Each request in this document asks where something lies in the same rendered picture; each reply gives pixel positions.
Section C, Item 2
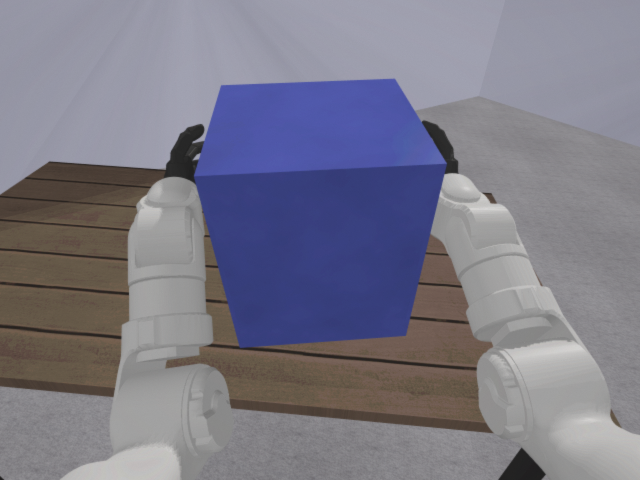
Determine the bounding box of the left robot hand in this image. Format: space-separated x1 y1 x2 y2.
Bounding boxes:
163 124 204 185

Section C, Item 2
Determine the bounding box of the right robot upper arm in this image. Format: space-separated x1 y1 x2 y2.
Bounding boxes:
477 337 640 480

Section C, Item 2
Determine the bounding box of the left robot upper arm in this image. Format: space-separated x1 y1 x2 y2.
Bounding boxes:
60 364 234 480

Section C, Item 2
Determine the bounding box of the left robot forearm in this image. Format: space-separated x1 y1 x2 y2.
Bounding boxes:
110 177 213 447

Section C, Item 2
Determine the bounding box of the table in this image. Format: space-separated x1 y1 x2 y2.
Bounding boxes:
0 161 622 480

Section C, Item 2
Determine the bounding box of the right robot hand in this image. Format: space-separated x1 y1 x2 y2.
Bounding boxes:
422 120 459 174

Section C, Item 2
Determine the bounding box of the right robot forearm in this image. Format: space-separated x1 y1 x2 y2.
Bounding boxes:
430 173 611 412

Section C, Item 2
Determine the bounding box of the carton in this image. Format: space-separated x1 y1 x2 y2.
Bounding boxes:
194 79 447 348

